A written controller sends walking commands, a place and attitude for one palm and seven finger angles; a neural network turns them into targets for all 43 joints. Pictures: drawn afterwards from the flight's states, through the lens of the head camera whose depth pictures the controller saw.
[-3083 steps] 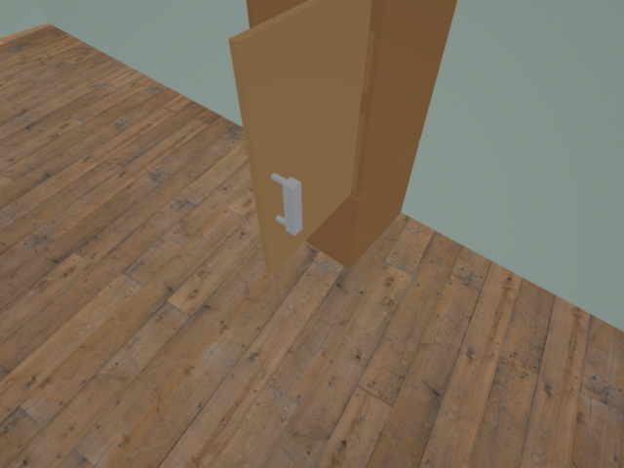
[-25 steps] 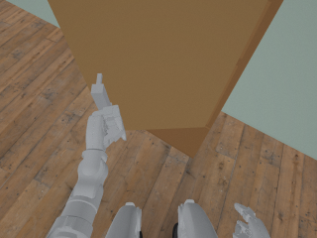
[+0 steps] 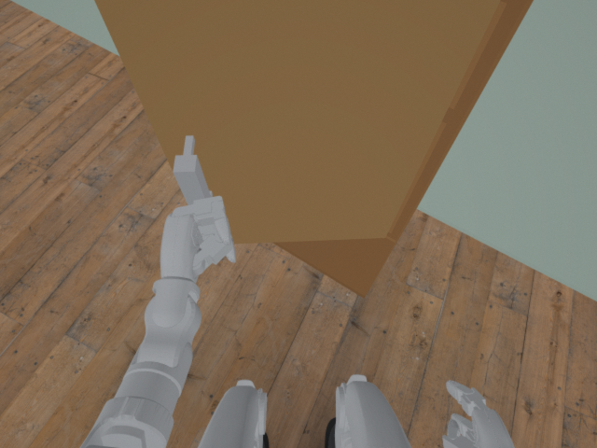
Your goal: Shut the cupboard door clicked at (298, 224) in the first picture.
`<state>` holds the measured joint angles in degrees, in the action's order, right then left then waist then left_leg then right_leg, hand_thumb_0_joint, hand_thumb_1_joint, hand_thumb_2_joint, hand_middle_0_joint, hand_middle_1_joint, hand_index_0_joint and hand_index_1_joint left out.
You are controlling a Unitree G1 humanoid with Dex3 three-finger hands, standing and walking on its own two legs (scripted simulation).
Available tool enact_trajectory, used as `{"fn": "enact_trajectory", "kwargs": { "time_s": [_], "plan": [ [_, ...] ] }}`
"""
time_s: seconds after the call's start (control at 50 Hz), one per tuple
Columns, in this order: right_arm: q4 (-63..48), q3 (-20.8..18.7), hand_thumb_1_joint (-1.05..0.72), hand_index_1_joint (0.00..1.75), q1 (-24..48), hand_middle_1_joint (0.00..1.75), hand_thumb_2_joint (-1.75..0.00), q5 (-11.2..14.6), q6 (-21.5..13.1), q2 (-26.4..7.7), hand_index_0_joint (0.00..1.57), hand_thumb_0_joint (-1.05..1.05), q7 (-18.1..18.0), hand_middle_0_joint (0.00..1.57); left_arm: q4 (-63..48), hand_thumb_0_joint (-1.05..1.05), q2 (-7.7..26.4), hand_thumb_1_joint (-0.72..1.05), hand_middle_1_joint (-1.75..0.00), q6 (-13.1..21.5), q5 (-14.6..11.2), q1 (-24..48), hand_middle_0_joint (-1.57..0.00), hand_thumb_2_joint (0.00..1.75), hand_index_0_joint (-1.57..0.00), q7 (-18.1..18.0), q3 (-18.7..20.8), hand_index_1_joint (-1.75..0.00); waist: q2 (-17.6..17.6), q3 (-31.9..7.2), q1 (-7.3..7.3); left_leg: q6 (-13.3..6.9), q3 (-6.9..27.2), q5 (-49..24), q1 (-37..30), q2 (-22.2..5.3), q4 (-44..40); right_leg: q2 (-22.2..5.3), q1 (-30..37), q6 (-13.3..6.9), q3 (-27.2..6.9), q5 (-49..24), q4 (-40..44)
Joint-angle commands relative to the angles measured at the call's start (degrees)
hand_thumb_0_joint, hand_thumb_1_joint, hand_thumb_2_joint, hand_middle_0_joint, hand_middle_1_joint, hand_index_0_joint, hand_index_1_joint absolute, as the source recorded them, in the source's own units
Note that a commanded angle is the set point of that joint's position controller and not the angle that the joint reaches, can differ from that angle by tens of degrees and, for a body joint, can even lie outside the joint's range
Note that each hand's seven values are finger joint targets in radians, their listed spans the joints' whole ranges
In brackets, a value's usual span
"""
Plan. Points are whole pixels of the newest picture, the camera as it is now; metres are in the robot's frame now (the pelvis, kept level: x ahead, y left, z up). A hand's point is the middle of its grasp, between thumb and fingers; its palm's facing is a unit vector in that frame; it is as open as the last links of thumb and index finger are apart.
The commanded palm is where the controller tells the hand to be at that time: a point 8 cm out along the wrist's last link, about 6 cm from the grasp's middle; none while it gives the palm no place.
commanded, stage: push the door shut along its arc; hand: left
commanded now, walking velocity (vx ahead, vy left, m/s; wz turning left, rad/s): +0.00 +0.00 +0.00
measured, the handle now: (199, 183) +0.47 +0.15 +0.03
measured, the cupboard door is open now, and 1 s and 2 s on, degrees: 36 23 3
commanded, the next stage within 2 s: pull the fist back off the door in 1.78 s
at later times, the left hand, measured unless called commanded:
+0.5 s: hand (230, 205) +0.43 +0.10 +0.03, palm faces -0.11 -0.99 -0.06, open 3.1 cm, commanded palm +0.43 +0.14 +0.03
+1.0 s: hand (268, 161) +0.51 +0.05 +0.04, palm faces -0.26 -0.96 -0.04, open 3.1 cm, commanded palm +0.49 +0.12 +0.03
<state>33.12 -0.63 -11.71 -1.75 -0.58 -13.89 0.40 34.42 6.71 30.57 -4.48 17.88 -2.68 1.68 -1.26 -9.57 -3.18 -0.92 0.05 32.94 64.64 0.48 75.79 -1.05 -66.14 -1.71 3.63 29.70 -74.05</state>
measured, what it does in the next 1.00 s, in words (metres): stands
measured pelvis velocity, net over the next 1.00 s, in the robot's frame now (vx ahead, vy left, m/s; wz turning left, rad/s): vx -0.01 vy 0.01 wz -0.03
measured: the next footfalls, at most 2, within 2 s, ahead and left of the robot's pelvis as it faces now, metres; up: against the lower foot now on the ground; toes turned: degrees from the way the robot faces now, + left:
none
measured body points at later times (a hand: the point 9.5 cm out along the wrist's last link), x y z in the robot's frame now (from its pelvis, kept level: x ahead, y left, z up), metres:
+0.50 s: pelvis -0.01 +0.01 -0.01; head +0.12 +0.01 +0.43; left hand +0.43 +0.16 +0.03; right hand +0.07 -0.26 -0.13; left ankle +0.03 +0.11 -0.61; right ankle +0.05 -0.11 -0.61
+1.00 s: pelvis -0.01 +0.01 -0.02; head +0.14 +0.01 +0.40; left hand +0.51 +0.11 +0.04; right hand +0.01 -0.26 -0.14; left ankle +0.03 +0.11 -0.61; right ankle +0.05 -0.11 -0.61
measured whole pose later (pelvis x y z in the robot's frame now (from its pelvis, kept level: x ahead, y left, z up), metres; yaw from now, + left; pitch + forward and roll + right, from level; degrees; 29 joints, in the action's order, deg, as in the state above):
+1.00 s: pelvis -0.01 +0.01 -0.02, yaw -1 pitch +28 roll -2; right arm 35.5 0.9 -18.1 -1.9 1.7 -14.9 1.2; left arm 67.1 17.4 28.4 -2.4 55.2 8.9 11.7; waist -3.1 -9.3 -12.2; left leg -1.8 -0.1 33.0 75.1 -0.3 80.2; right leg -0.3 -76.2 -1.1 3.5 28.6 -76.9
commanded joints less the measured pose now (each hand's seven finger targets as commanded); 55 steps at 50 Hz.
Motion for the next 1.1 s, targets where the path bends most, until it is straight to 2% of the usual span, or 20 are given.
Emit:
{"fn": "enact_trajectory", "kwargs": {
  "time_s": [0.0,0.08,0.14,0.22,0.36,0.44,0.5,0.52,0.58,0.6,0.62,0.7,0.76,0.86,0.92,0.94,1.0,1.02,1.04,1.08],
  "plan": [
    [-5.98,-2.71,-0.90,0.30,-2.65,0.30,-0.90,0.49,-1.29,-7.43,0.20,0.00,-0.69,0.20,-9.85,0.00,5.91,0.90,-1.50,3.56,-0.12,19.56,-1.30,0.90,-1.30,-0.01,2.50,-1.50,2.21,-21.81,-1.79,-0.35,1.21,-10.93,-9.03,0.65,-10.57,0.54,18.12,0.45,-3.72,-11.57,10.80],
    [-4.87,-2.53,-0.90,0.30,-3.09,0.30,-0.90,0.61,-1.62,-7.71,0.20,0.00,-1.34,0.20,-5.78,0.00,6.41,0.90,-1.50,4.22,-0.84,25.98,-1.30,0.90,-1.30,1.33,3.03,-1.50,2.98,-20.58,-3.31,-0.50,1.56,-8.93,-8.17,0.64,-10.19,0.63,16.22,0.50,-3.76,-9.09,11.18],
    [-3.95,-2.69,-0.90,0.30,-4.11,0.30,-0.90,0.65,-1.98,-8.18,0.20,0.00,-1.53,0.20,-3.12,0.00,7.55,0.90,-1.50,4.70,-0.94,29.97,-1.30,0.90,-1.30,2.96,3.69,-1.50,0.72,-23.20,-3.43,-0.28,1.96,-10.32,-9.49,0.59,-9.86,0.66,15.15,0.22,-3.45,-10.24,10.08],
    [-3.52,-3.18,-0.90,0.30,-6.11,0.30,-0.90,0.73,-1.98,-8.61,0.20,0.00,-1.20,0.20,-1.67,0.00,5.89,0.90,-1.50,4.61,-1.06,34.20,-1.30,0.90,-1.30,4.82,1.63,-1.50,-1.49,-26.02,-4.58,-0.13,3.04,-13.50,-13.20,0.32,-9.38,0.92,12.08,-0.01,-2.46,-12.19,8.82],
    [-1.72,-3.61,-0.90,0.30,-8.12,0.30,-0.90,0.98,-1.34,-9.31,0.20,0.00,-1.04,0.20,3.54,0.00,5.72,0.90,-1.50,3.83,-1.08,42.02,-1.30,0.90,-1.30,6.85,1.13,-1.50,-1.32,-26.45,-6.29,-0.11,4.01,-12.98,-14.44,0.19,-9.54,0.89,9.42,-0.03,-2.03,-10.78,9.06],
    [-1.04,-3.56,-0.90,0.30,-9.13,0.30,-0.90,1.00,-1.20,-9.69,0.20,0.00,-1.24,0.20,6.59,0.00,8.10,0.90,-1.50,4.46,-1.13,46.86,-1.30,0.90,-1.30,7.29,3.17,-1.50,-0.66,-25.92,-6.85,-0.25,4.32,-12.03,-13.46,0.22,-9.60,0.91,8.73,-0.08,-2.07,-9.79,9.06],
    [-0.41,-3.37,-0.90,0.30,-9.64,0.30,-0.90,0.87,-0.96,-9.74,0.20,0.00,-1.05,0.20,9.88,0.00,7.36,0.90,-1.50,4.95,-0.56,51.88,-1.30,0.90,-1.30,7.96,1.78,-1.50,-0.85,-24.25,-8.32,-0.49,4.51,-9.32,-12.05,0.48,-9.36,0.97,7.08,-0.07,-2.17,-7.71,9.20],
    [-0.53,-3.34,-0.90,0.30,-10.21,0.30,-0.90,0.77,-1.07,-9.89,0.20,0.00,-1.06,0.20,10.04,0.00,8.77,0.90,-1.50,5.36,-0.60,53.24,-1.30,0.90,-1.30,7.98,2.90,-1.50,-2.05,-24.79,-8.18,-0.59,4.53,-9.80,-12.21,0.59,-9.18,1.11,6.88,-0.29,-2.11,-7.90,8.90],
    [-0.01,-3.22,-0.90,0.30,-10.66,0.30,-0.90,0.68,-0.66,-10.33,0.20,0.00,-0.94,0.20,13.52,0.00,10.85,0.90,-1.50,5.21,-0.03,55.14,-1.30,0.90,-1.30,8.79,4.06,-1.50,-0.84,-26.09,-8.91,-0.80,4.30,-8.47,-10.51,0.58,-8.47,1.13,7.32,-0.12,-2.72,-6.95,9.13],
    [0.10,-3.10,-0.90,0.30,-10.76,0.30,-0.90,0.65,-0.59,-10.42,0.20,0.00,-0.99,0.20,13.75,0.00,12.56,0.90,-1.50,5.28,0.07,56.57,-1.30,0.90,-1.30,9.08,5.01,-1.50,-2.10,-26.11,-8.75,-0.78,4.27,-8.47,-10.11,0.58,-8.28,1.12,7.24,-0.27,-2.82,-6.91,8.86],
    [0.02,-3.06,-0.90,0.30,-11.27,0.30,-0.90,0.53,-0.73,-10.44,0.20,0.00,-0.95,0.20,13.44,0.00,11.79,0.90,-1.50,5.47,-0.06,58.38,-1.30,0.90,-1.30,9.47,4.07,-1.50,-3.69,-26.67,-9.28,-0.82,4.79,-9.30,-11.41,0.63,-8.31,1.29,6.11,-0.44,-2.36,-7.30,8.29],
    [0.29,-3.20,-0.90,0.30,-12.06,0.30,-0.90,0.64,-0.18,-10.91,0.20,0.00,-0.53,0.20,15.75,0.00,11.47,0.90,-1.50,4.43,-0.53,58.79,-1.30,0.90,-1.30,11.20,3.93,-1.50,-4.69,-28.39,-9.41,-0.43,5.51,-11.57,-13.88,0.17,-8.28,1.30,4.93,-0.58,-2.12,-8.53,8.05],
    [0.47,-3.16,-0.90,0.30,-12.90,0.30,-0.90,0.63,0.18,-11.02,0.20,0.00,-0.44,0.20,16.71,0.00,11.67,0.90,-1.50,3.61,-0.80,61.42,-1.30,0.90,-1.30,12.08,3.99,-1.50,-4.81,-29.09,-10.42,-0.61,5.76,-12.68,-13.99,0.00,-7.46,1.46,4.05,-0.47,-2.06,-9.22,7.72],
    [0.22,-2.38,-0.90,0.30,-13.87,0.30,-0.90,0.40,1.00,-11.09,0.20,0.00,-0.30,0.20,20.92,0.00,18.65,0.90,-1.50,1.93,-0.31,62.56,-1.30,0.90,-1.30,11.19,10.37,-1.50,-3.64,-27.63,-9.98,-0.95,4.82,-12.31,-8.78,0.03,-6.45,1.70,5.74,-0.35,-2.48,-8.91,7.30],
    [-1.02,-2.13,-0.90,0.30,-14.75,0.30,-0.90,-0.01,1.47,-11.05,0.20,0.00,0.04,0.20,21.34,0.00,22.79,0.90,-1.50,2.02,1.13,61.64,-1.30,0.90,-1.30,10.63,13.77,-1.50,-3.86,-30.04,-8.92,-1.12,4.26,-14.83,-7.37,-0.02,-5.48,2.03,7.53,-0.50,-2.83,-10.92,6.01],
    [-1.11,-1.94,-0.90,0.30,-14.72,0.30,-0.90,0.00,1.69,-10.71,0.20,0.00,0.33,0.20,22.05,0.00,21.87,0.90,-1.50,1.79,1.52,61.52,-1.30,0.90,-1.30,10.87,12.85,-1.50,-4.19,-30.12,-9.10,-1.08,4.09,-15.44,-6.92,-0.03,-5.21,1.95,7.89,-0.38,-3.03,-11.73,5.93],
    [-1.77,-1.97,-0.90,0.30,-15.73,0.30,-0.90,0.01,2.49,-10.70,0.20,0.00,0.78,0.20,22.81,0.00,24.05,0.90,-1.50,1.09,2.39,59.98,-1.30,0.90,-1.30,11.88,14.22,-1.50,-3.68,-30.83,-8.97,-1.12,3.34,-16.76,-5.38,-0.26,-4.59,2.08,10.20,-0.28,-3.56,-14.24,5.72],
    [-2.09,-2.05,-0.90,0.30,-16.23,0.30,-0.90,-0.03,2.49,-10.69,0.20,0.00,0.88,0.20,21.81,0.00,22.85,0.90,-1.50,1.09,2.17,61.35,-1.30,0.90,-1.30,12.53,13.32,-1.50,-3.73,-32.09,-9.68,-1.25,3.76,-18.03,-6.52,-0.33,-4.46,2.19,9.90,-0.26,-3.32,-15.41,5.19],
    [-2.03,-2.21,-0.90,0.30,-16.15,0.30,-0.90,0.10,2.67,-10.67,0.20,0.00,0.98,0.20,21.56,0.00,22.58,0.90,-1.50,0.69,2.15,61.12,-1.30,0.90,-1.30,13.19,13.02,-1.50,-4.81,-32.61,-9.41,-1.07,3.68,-18.73,-6.97,-0.47,-4.29,2.10,9.80,-0.21,-3.39,-16.13,5.21],
    [-1.77,-2.33,-0.90,0.30,-16.79,0.30,-0.90,0.49,3.07,-10.86,0.20,0.00,0.83,0.20,22.02,0.00,22.98,0.90,-1.50,-0.58,1.75,62.85,-1.30,0.90,-1.30,14.47,12.85,-1.50,-2.09,-30.75,-10.78,-1.43,3.33,-16.87,-5.17,-0.62,-3.93,2.25,10.17,0.13,-3.75,-15.40,6.31]
  ]
}}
